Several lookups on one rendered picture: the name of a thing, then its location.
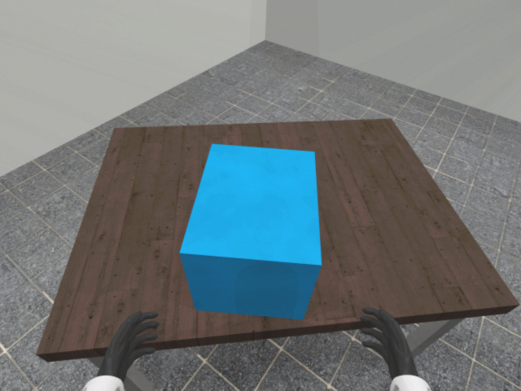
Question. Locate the robot left hand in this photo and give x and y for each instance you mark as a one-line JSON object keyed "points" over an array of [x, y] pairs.
{"points": [[120, 354]]}

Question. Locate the robot right hand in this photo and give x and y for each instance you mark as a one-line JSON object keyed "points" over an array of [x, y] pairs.
{"points": [[395, 349]]}

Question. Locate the table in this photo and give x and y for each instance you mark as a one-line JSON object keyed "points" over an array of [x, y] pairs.
{"points": [[389, 238]]}

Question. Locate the robot right forearm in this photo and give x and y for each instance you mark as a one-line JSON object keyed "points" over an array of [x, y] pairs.
{"points": [[409, 383]]}

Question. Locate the carton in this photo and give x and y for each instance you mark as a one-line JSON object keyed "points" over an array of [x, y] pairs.
{"points": [[252, 244]]}

